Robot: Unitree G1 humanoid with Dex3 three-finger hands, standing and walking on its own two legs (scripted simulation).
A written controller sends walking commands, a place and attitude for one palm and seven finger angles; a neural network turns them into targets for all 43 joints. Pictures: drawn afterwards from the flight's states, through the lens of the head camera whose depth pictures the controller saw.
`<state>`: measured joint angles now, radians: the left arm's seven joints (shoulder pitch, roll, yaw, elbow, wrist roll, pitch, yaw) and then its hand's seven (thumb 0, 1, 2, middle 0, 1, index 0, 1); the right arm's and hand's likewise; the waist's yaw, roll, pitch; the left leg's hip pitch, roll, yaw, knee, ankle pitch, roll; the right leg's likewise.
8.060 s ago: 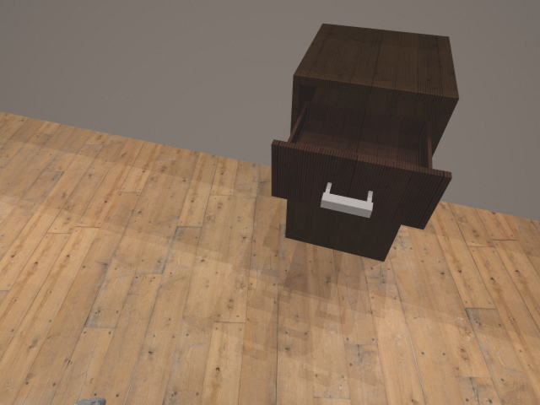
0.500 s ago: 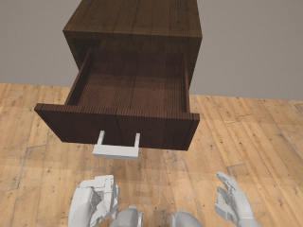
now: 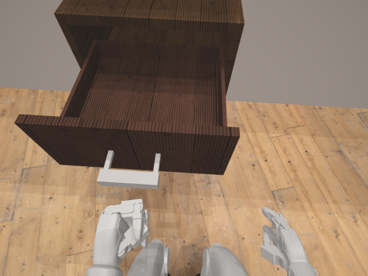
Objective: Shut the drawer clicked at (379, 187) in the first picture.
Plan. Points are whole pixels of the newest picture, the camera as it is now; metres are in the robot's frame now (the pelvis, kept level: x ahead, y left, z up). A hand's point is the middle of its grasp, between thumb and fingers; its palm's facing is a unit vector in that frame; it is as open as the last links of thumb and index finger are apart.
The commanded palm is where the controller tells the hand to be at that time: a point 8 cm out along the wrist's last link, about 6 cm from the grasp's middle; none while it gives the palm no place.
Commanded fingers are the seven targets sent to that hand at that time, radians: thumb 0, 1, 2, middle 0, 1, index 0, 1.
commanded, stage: bring the fist close to the handle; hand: left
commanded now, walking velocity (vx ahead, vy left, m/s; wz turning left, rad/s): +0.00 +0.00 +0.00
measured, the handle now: (131, 168) +0.33 +0.13 +0.03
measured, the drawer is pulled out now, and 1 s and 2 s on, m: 0.30 0.30 0.18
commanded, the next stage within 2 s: push the drawer shut in 0.38 s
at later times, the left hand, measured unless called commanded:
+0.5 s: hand (145, 226) +0.22 +0.08 +0.04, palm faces -0.01 -1.00 +0.03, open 3.3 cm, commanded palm +0.19 +0.13 +0.04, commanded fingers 0.00 0.90 0.90 -1.40 -1.60 -1.40 -1.60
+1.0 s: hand (149, 210) +0.25 +0.08 +0.03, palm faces -0.05 -1.00 +0.00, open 3.0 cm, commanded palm +0.25 +0.13 +0.04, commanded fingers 0.00 0.90 0.90 -1.40 -1.60 -1.40 -1.60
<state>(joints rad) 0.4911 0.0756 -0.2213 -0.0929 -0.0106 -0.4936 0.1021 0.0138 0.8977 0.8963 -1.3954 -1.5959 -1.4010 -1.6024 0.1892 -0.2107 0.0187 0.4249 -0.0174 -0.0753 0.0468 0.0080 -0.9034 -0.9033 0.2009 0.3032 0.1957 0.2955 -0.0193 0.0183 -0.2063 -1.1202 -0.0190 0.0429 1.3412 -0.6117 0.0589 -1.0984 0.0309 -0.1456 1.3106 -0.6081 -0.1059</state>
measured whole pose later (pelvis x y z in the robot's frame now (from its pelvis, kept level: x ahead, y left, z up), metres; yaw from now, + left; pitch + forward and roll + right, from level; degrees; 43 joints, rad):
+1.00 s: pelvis -0.01 +0.01 +0.00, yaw +0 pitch +22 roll -2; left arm 0.26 0.11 -0.24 0.06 -0.01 -0.48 0.16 -0.02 0.85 0.94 -1.40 -1.60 -1.40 -1.60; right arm 0.20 -0.22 0.04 0.47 -0.02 -0.03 0.04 0.01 -0.90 -0.90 0.20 0.30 0.20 0.30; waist -0.03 0.03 -0.19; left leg -1.12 -0.03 0.04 1.32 -0.59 0.07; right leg -1.09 0.02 -0.15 1.28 -0.58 -0.09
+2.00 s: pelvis -0.03 +0.02 +0.01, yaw -1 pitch +22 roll -2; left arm -0.41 0.10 -0.08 0.69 -0.02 -0.53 0.24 -0.06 0.80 0.97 -1.40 -1.60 -1.40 -1.60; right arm 0.22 -0.24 0.02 0.60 -0.03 0.06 0.05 0.00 -0.90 -0.90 0.20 0.30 0.20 0.30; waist -0.10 0.03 -0.15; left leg -1.15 -0.03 0.06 1.28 -0.53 0.10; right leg -1.13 0.02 -0.13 1.25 -0.52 -0.07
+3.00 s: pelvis -0.03 +0.02 +0.00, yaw -3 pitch +28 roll -3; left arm -0.93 0.26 0.23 1.23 0.03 -0.60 0.17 0.01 0.75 0.94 -1.40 -1.60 -1.40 -1.60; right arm 0.33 -0.25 0.03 0.65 -0.06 0.05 0.07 0.00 -0.91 -0.90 0.20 0.30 0.20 0.30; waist -0.21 0.05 -0.16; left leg -1.28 0.00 0.06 1.32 -0.53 0.09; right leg -1.25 0.05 -0.13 1.26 -0.50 -0.08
